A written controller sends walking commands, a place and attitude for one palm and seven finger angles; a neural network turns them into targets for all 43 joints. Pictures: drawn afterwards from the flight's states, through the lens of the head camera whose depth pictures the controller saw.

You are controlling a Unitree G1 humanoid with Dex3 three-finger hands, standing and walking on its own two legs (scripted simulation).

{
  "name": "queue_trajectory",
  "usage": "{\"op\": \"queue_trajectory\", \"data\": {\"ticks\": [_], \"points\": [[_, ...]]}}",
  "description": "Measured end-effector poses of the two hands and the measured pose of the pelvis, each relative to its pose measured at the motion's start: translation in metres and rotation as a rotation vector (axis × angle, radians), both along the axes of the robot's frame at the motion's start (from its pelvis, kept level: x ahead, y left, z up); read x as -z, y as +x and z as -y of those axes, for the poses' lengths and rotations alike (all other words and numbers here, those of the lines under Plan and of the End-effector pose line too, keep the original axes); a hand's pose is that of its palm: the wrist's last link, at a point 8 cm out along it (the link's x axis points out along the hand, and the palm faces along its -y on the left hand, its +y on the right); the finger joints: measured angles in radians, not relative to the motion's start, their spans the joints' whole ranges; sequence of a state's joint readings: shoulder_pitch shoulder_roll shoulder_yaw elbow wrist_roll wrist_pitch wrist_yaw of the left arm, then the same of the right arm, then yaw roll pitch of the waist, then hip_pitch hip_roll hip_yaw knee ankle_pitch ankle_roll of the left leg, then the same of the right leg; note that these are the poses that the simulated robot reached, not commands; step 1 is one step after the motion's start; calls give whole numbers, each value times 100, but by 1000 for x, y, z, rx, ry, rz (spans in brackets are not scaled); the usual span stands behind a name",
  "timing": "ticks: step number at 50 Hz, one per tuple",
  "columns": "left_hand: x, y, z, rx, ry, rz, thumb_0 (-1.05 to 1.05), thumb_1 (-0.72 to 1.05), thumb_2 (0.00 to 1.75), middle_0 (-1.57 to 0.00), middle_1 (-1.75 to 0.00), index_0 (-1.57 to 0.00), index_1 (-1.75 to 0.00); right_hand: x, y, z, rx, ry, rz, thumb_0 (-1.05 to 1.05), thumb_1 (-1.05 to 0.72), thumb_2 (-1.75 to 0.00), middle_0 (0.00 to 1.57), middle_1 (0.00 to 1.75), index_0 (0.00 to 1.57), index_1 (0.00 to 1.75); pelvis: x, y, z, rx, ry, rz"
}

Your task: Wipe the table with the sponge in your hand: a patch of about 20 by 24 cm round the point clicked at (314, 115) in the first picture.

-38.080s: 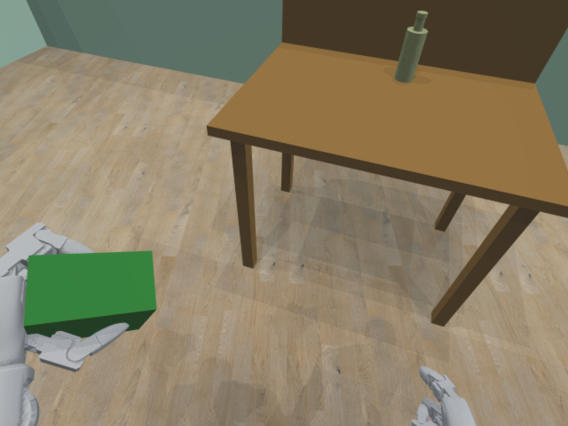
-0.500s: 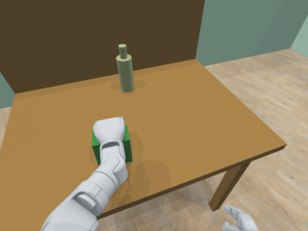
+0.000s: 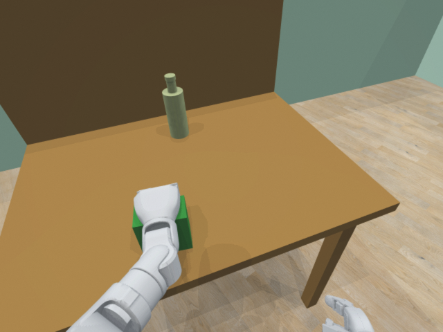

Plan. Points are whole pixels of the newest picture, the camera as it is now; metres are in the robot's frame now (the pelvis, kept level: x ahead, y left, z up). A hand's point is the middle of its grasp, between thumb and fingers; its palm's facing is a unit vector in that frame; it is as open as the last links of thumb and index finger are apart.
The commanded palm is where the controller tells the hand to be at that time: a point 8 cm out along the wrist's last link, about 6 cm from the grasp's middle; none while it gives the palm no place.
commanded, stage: wipe back along the third lane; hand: left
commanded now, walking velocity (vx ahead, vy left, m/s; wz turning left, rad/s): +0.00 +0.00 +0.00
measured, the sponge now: (165, 231) +0.33 +0.17 -0.01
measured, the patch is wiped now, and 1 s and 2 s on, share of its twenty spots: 0.95 0.95 0.95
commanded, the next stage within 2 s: slide back across to the middle lane in 0.48 s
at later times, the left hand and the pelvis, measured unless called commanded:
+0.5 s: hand (167, 229) +0.31 +0.15 +0.02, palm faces -0.02 -0.05 -1.00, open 10.1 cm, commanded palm +0.27 +0.13 +0.05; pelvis +0.00 -0.01 +0.00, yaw +0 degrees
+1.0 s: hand (154, 235) +0.30 +0.17 +0.03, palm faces -0.02 -0.11 -0.99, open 10.1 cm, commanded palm +0.25 +0.18 +0.07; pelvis +0.00 -0.01 +0.00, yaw -2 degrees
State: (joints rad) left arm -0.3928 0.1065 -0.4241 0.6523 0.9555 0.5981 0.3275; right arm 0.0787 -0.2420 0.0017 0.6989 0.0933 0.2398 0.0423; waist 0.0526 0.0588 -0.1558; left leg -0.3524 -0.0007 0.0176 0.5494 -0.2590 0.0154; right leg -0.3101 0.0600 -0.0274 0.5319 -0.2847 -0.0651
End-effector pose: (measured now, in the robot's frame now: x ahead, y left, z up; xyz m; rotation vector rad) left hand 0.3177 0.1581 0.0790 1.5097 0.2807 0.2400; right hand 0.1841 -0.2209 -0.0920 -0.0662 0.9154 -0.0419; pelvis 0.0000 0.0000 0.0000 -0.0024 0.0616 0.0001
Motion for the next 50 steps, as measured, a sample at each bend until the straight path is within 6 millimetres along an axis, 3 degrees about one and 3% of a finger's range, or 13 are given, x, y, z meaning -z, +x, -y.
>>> {"op": "queue_trajectory", "data": {"ticks": [10,19,40,50], "points": [[0,-20,10,13,-7,8,-1,-48,106,-68,-136,-71,-139,-14,21,2,-24,14,76,1,-90,-90,20,30,20,30,0,-1,6,3,6,25],[2,-22,13,11,-5,0,-1,-48,106,-68,-136,-71,-139,-20,36,-2,-50,24,116,1,-90,-90,20,30,20,30,1,-2,9,1,9,25],[-1,-29,7,6,-44,11,-1,-49,106,-69,-136,-71,-139,-9,11,10,4,14,75,1,-90,-90,20,30,20,30,0,-4,11,19,13,36],[-3,-40,-12,-26,-60,-1,-1,-49,106,-69,-136,-71,-139,-18,18,15,12,-7,124,1,-90,-90,20,30,20,30,-2,-3,10,27,13,56]]}}
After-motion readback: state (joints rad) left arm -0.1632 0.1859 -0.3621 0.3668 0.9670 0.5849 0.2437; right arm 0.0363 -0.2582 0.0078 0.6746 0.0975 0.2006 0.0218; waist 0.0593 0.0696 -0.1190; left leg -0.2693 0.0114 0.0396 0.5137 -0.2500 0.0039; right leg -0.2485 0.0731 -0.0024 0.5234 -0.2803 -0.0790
